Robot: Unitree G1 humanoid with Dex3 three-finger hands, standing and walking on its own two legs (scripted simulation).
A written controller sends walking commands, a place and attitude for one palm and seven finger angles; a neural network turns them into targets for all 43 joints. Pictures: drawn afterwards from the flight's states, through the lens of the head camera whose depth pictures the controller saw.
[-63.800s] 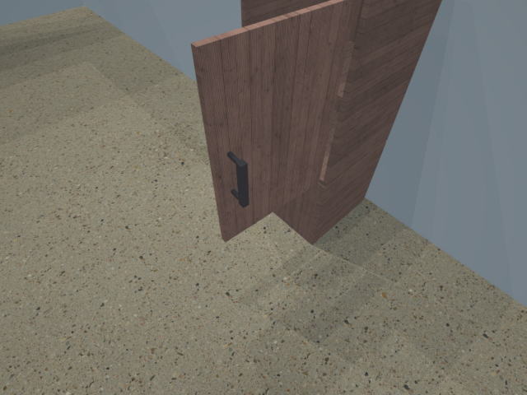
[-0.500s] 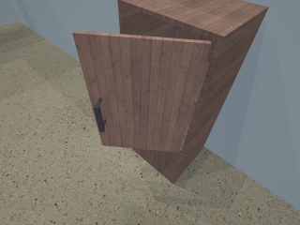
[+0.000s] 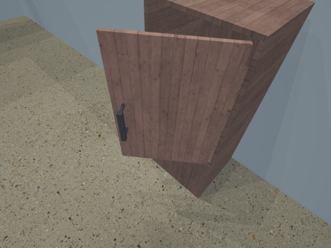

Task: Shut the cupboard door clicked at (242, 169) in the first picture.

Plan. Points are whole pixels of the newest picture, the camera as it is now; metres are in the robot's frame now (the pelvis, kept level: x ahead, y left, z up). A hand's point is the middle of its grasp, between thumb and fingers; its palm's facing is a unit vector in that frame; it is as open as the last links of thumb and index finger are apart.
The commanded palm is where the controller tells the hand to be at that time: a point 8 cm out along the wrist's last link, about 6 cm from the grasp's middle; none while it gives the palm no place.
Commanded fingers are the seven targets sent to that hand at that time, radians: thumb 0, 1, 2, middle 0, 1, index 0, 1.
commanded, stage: come to a stop and stand still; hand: left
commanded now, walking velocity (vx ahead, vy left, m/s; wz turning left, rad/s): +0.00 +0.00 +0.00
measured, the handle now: (123, 123) +0.54 +0.19 -0.08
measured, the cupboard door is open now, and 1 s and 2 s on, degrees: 38 38 38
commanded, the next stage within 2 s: look again from close up in 0.12 s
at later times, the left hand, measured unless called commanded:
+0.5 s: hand out of the picture -0.03 +0.16 -0.18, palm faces +0.01 -0.98 -0.18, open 7.3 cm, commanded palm none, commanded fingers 0.00 0.90 0.90 -0.20 -0.30 -0.20 -0.30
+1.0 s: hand (102, 218) +0.20 +0.17 -0.06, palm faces +0.22 -0.96 -0.16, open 7.1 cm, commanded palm +0.13 +0.21 -0.08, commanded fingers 0.00 0.90 0.90 -0.35 -0.46 -0.35 -0.46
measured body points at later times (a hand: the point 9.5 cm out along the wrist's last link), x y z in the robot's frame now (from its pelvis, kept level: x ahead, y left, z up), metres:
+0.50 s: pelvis +0.01 +0.00 +0.00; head +0.02 +0.01 +0.45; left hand -0.03 +0.21 -0.16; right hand +0.02 -0.23 -0.15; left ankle +0.06 +0.03 -0.74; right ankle +0.02 -0.14 -0.74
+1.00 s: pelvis +0.03 -0.03 -0.01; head +0.02 -0.02 +0.44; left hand +0.18 +0.22 -0.04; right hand +0.10 -0.27 -0.13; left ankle +0.06 +0.03 -0.74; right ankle +0.02 -0.13 -0.74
